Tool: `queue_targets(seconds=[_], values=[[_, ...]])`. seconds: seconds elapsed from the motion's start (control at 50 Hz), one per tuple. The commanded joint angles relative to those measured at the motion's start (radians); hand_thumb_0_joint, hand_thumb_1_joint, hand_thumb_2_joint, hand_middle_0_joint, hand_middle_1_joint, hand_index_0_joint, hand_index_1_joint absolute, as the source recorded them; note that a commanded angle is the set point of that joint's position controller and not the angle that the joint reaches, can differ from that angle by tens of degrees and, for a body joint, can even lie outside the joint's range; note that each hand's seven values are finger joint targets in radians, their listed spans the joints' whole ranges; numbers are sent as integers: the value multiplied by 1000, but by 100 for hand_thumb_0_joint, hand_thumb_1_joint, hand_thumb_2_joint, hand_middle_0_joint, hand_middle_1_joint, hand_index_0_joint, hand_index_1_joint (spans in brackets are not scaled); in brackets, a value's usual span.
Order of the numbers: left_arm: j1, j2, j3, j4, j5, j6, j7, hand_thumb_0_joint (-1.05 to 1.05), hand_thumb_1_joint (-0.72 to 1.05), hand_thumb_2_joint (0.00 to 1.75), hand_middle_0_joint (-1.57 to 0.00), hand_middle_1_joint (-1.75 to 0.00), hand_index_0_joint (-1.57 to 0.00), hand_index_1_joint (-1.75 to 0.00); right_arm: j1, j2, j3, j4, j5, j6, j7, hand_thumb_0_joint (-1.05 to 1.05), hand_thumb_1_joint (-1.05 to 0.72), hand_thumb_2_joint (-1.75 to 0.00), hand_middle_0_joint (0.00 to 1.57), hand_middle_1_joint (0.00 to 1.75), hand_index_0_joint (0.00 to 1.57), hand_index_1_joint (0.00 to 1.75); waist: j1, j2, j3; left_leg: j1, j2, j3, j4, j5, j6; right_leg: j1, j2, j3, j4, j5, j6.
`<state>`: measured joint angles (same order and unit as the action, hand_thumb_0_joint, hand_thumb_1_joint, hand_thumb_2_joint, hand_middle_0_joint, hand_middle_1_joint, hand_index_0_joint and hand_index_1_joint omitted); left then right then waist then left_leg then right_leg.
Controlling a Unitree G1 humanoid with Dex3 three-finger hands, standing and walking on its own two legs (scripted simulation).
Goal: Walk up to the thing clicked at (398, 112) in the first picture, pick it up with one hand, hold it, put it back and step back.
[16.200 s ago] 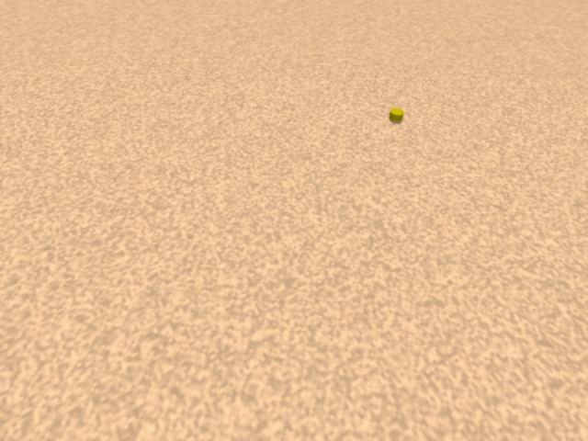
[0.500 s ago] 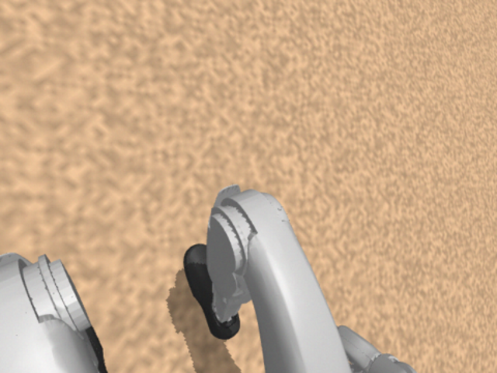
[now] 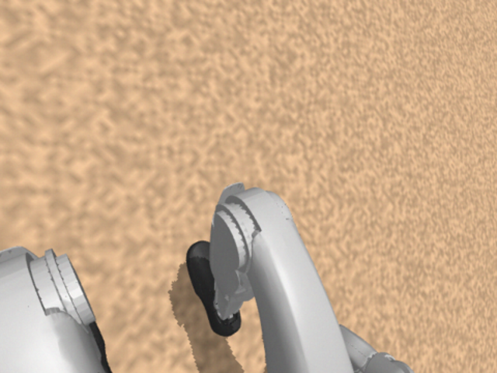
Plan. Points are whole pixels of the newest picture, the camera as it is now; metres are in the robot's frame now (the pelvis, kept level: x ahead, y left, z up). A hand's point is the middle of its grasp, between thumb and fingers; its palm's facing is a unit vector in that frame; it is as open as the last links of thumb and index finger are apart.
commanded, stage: close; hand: left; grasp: from above
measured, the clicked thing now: out of the picture +0.44 +0.33 -0.28
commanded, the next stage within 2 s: settle in 0.98 s
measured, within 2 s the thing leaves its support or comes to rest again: leaves its support in 1.38 s
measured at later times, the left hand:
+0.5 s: hand out of the picture +0.43 +0.33 -0.26, palm faces -0.43 -0.19 -0.88, open 10.3 cm
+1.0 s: hand out of the picture +0.42 +0.32 -0.26, palm faces -0.41 -0.13 -0.90, open 10.2 cm
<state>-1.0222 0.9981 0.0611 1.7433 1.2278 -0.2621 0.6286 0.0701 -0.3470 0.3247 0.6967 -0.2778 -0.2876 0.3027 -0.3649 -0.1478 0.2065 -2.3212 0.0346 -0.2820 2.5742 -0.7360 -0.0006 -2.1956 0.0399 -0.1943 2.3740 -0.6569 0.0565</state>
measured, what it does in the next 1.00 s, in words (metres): stands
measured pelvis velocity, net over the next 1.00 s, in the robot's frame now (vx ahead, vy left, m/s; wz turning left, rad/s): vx -0.01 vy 0.00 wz -0.01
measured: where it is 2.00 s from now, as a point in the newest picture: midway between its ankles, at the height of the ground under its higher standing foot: (161, 337)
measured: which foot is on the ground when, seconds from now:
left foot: down 0.00-1.00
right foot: down 0.00-1.00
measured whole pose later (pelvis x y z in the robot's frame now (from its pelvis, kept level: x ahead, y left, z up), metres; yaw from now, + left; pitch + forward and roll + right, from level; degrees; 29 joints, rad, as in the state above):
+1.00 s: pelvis -0.01 +0.00 +0.00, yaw -1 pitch +24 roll -15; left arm -1.03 1.00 0.05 1.77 1.24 -0.21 0.71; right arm 0.05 -0.36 0.34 0.66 -0.29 -0.31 0.29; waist -0.38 -0.17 0.22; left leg -2.32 0.04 -0.28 2.56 -0.71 0.01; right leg -2.19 0.05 -0.20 2.35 -0.62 0.07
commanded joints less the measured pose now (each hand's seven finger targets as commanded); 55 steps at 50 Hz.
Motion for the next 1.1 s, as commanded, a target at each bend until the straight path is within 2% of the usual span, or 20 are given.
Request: queue_targets(seconds=[0.0, 0.12, 0.16, 0.18, 0.24, 0.26, 0.32, 0.36, 0.38, 0.4, 0.46, 0.5, 0.52, 0.56, 0.64, 0.8, 0.82, 0.9, 1.06, 1.08], values=[[-226, 154, -7, -73, 33, -22, 83, 0, -9, 70, -32, -90, -36, -86, 188, -339, -91, 9, -1, 5, -11, 0, -89, -90, 20, 30, 20, 30, -83, 504, -622, 468, 25, 97, -271, 255, -2, 336, 57, -111, -194, 285, -65], [-219, 197, 29, -67, 56, 31, 160, 0, -3, 63, -35, -86, -40, -81, 155, -357, -113, 10, -8, 1, -17, 0, -89, -90, 20, 30, 20, 30, -70, 504, -597, 458, 31, 93, -314, 192, -10, 310, 58, -99, -211, 218, -70], [-224, 207, 35, -71, 55, 57, 170, 0, -2, 60, -35, -85, -40, -79, 139, -362, -113, -13, -8, -7, -13, 0, -89, -90, 20, 30, 20, 30, -74, 519, -607, 476, 36, 87, -315, 188, -14, 302, 55, -100, -197, 220, -69], [-226, 191, 20, -57, 56, 72, 173, 0, -2, 61, -36, -84, -41, -79, 132, -360, -120, -7, -3, -8, -15, 0, -89, -90, 20, 30, 20, 30, -76, 524, -592, 462, 34, 92, -312, 164, -12, 298, 55, -91, -200, 208, -70], [-238, 174, 15, -52, 25, 105, 150, 0, 3, 63, -41, -84, -45, -79, 145, -356, -125, -20, 2, -19, -8, 0, -89, -90, 20, 30, 20, 30, -91, 500, -580, 425, 29, 110, -293, 149, 0, 303, 55, -81, -218, 203, -66], [-243, 209, 46, -45, 16, 111, 138, 0, 4, 61, -42, -82, -47, -77, 170, -364, -126, -19, 4, -21, -7, 0, -89, -90, 20, 30, 20, 30, -91, 502, -586, 419, 27, 113, -291, 166, 4, 305, 55, -80, -224, 213, -64], [-233, 239, 84, -30, -18, 116, 92, 0, 9, 60, -47, -79, -51, -75, 197, -354, -119, -3, 18, -21, -10, 0, -89, -90, 20, 30, 20, 30, -80, 484, -596, 415, 27, 107, -293, 196, 5, 323, 47, -79, -220, 229, -63], [-233, 204, 65, -36, -30, 100, 55, 0, 11, 56, -48, -79, -53, -74, 198, -343, -111, -11, 12, -25, -4, 0, -89, -90, 20, 30, 20, 30, -91, 499, -588, 447, 28, 92, -297, 210, 1, 319, 43, -91, -200, 235, -64], [-242, 216, 62, -51, -33, 90, 43, 0, 13, 56, -49, -80, -54, -75, 181, -347, -110, -10, 17, -26, -9, 0, -89, -90, 20, 30, 20, 30, -77, 515, -605, 462, 30, 82, -306, 202, -5, 305, 41, -97, -187, 222, -68], [-244, 200, 46, -66, -36, 77, 28, 0, 16, 54, -50, -79, -56, -74, 175, -342, -108, -17, 19, -24, -9, 0, -89, -90, 20, 30, 20, 30, -82, 535, -610, 491, 31, 73, -309, 218, -11, 306, 39, -101, -178, 233, -68], [-240, 201, 18, -77, -20, 48, 11, 0, 18, 47, -50, -79, -57, -72, 177, -349, -107, -24, 13, -6, -18, 0, -89, -90, 20, 30, 20, 30, -84, 537, -648, 484, 29, 85, -293, 231, -5, 348, 48, -100, -193, 255, -68], [-216, 172, -12, -60, -25, 36, 1, 0, 22, 53, -54, -81, -60, -74, 178, -342, -96, -20, 10, 3, -22, 0, -89, -90, 20, 30, 20, 30, -89, 503, -617, 452, 26, 102, -282, 217, 1, 365, 50, -94, -208, 253, -65], [-229, 182, 3, -81, -26, 23, 9, 0, 24, 59, -56, -82, -62, -77, 195, -350, -100, -9, 12, 9, -26, 0, -89, -90, 20, 30, 20, 30, -83, 522, -627, 468, 27, 95, -297, 240, -4, 364, 52, -98, -211, 264, -66], [-212, 160, -12, -62, -18, 7, 13, 0, 31, 62, -62, -84, -67, -78, 191, -344, -88, -17, 6, 10, -24, 0, -89, -90, 20, 30, 20, 30, -82, 507, -596, 469, 28, 90, -294, 234, -6, 344, 53, -106, -198, 260, -67], [-218, 156, -5, -67, -5, -19, 49, 0, 39, 59, -67, -81, -73, -75, 187, -346, -81, -22, -2, 13, -26, 0, -89, -90, 20, 30, 20, 30, -87, 492, -587, 453, 26, 88, -295, 212, -2, 335, 56, -115, -208, 249, -65], [-213, 150, -7, -69, 22, 9, 118, 0, 54, 62, -79, -78, -84, -73, 164, -348, -83, -23, -19, -3, -22, 0, -89, -90, 20, 30, 20, 30, -97, 508, -601, 482, 34, 84, -303, 209, -10, 337, 65, -113, -213, 255, -66], [-228, 145, -22, -72, 17, 17, 118, 0, 56, 60, -82, -77, -86, -72, 153, -345, -79, -24, -17, -10, -21, 0, -89, -90, 20, 30, 20, 30, -104, 501, -574, 462, 29, 91, -295, 182, -8, 325, 57, -111, -215, 234, -63], [-253, 190, 4, -79, 8, 48, 125, 0, 59, 62, -85, -75, -89, -70, 166, -357, -86, -14, -8, -19, -20, 0, -89, -90, 20, 30, 20, 30, -97, 518, -571, 465, 33, 84, -309, 177, -9, 307, 52, -105, -217, 219, -64], [-247, 190, 0, -49, -7, 69, 98, 0, 68, 63, -93, -74, -97, -69, 165, -359, -84, -22, -3, -28, -15, 0, -89, -90, 20, 30, 20, 30, -98, 496, -570, 446, 32, 81, -306, 173, -6, 323, 51, -104, -218, 215, -64], [-240, 190, 3, -42, -14, 68, 91, 0, 61, 62, -92, -76, -97, -71, 163, -359, -79, -32, -2, -31, -14, 0, -90, -90, 20, 30, 20, 30, -99, 487, -567, 449, 31, 84, -298, 171, -4, 325, 47, -104, -215, 220, -61]])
